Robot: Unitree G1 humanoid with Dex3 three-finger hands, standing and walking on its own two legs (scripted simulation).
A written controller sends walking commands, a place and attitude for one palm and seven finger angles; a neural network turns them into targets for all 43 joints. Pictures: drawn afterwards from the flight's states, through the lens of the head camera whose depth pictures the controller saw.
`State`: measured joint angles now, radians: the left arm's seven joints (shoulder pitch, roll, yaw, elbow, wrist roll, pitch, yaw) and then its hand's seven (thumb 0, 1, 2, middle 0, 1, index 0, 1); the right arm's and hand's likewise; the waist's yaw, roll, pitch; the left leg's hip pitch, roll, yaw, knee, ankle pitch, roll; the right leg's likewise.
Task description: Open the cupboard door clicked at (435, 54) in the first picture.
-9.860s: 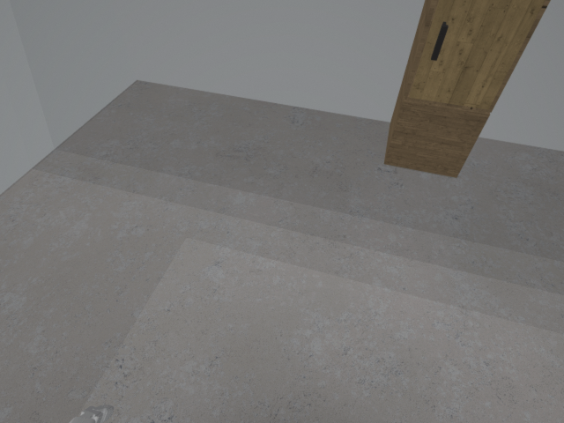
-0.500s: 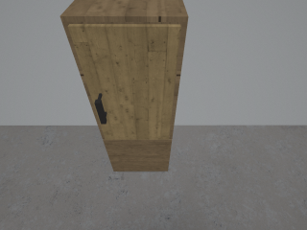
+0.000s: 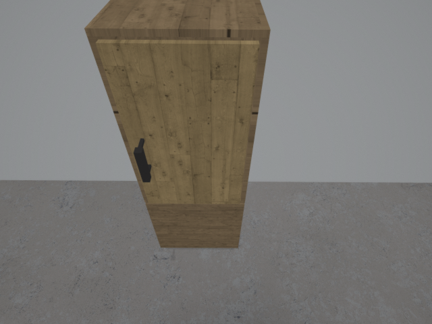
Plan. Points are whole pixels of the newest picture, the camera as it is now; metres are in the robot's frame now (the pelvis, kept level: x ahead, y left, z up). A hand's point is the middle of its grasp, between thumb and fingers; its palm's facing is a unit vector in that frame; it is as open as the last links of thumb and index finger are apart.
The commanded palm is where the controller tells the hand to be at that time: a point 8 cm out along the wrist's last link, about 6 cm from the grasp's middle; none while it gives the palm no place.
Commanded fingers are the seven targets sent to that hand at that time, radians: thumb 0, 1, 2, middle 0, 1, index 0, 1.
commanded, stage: come to a stop and stand still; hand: left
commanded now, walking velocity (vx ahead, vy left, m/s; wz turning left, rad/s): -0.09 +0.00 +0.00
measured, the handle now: (144, 160) +0.55 +0.25 -0.08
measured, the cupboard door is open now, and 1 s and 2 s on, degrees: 0 0 0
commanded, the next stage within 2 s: look again from close up in 0.94 s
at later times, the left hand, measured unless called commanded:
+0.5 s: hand out of the picture +0.04 +0.19 -0.17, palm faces +0.01 -0.97 -0.25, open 7.3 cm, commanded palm none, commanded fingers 0.00 0.90 0.90 -0.20 -0.30 -0.20 -0.30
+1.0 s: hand out of the picture -0.03 +0.17 -0.17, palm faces +0.04 -0.98 -0.20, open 7.3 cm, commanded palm none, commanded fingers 0.00 0.90 0.90 -0.20 -0.30 -0.20 -0.30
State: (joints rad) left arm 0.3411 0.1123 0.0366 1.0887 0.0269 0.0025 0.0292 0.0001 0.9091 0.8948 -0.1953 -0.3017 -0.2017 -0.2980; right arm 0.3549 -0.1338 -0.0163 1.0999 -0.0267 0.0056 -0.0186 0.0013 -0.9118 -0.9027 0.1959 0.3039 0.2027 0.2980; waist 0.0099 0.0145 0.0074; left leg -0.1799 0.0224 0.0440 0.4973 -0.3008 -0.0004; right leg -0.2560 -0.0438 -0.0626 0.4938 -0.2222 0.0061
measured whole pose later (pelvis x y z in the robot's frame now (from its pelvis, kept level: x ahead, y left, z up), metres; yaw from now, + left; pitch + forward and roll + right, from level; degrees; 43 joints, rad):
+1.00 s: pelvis -0.03 -0.01 +0.00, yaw +0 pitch -2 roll +0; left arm 0.32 0.16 0.00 1.06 0.02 0.01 0.03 0.00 0.91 0.89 -0.20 -0.30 -0.20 -0.30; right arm 0.36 -0.16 0.00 1.07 -0.02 0.00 -0.01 0.00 -0.91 -0.90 0.20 0.30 0.20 0.30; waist -0.01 0.00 0.01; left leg -0.20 0.02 0.04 0.49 -0.25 -0.01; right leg -0.27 -0.05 -0.07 0.48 -0.18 0.00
